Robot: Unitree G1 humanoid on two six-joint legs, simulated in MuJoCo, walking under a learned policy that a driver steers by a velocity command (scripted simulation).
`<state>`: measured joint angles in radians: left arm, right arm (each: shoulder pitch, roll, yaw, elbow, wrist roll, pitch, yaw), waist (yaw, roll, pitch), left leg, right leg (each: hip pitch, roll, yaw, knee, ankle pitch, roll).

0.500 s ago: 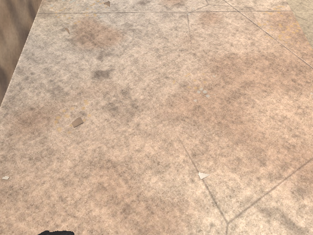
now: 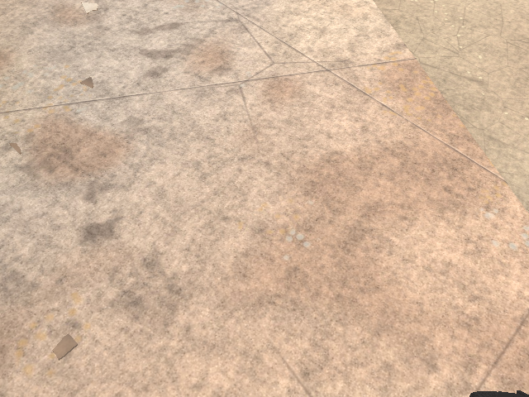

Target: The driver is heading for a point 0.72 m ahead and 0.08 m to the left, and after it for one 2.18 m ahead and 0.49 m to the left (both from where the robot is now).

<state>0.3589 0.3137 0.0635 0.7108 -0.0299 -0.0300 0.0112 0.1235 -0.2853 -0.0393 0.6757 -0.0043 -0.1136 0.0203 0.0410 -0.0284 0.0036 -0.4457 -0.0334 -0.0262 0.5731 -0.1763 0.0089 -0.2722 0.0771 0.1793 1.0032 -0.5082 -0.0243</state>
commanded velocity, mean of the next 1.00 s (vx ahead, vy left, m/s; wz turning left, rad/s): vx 0.50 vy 0.00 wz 0.18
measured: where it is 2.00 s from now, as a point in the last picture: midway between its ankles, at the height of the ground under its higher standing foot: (270, 312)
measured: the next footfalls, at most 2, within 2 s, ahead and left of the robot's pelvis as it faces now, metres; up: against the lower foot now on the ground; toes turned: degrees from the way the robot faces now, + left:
right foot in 0.42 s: +0.38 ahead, -0.15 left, +0.00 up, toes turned -3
left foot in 0.96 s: +0.65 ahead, +0.13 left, +0.00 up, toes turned +22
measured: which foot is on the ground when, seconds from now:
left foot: down 0.00-0.44, up 0.46-0.94, down 0.96-1.00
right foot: up 0.00-0.40, down 0.42-0.94, up 0.96-1.00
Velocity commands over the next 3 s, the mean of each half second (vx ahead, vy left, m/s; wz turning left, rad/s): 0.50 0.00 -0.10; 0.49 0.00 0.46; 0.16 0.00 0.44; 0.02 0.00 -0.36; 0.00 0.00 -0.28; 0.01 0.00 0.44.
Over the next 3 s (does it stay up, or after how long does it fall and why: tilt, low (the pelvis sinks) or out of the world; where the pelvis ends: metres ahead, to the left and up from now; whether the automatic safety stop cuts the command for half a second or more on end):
stays up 0.74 0.08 0.00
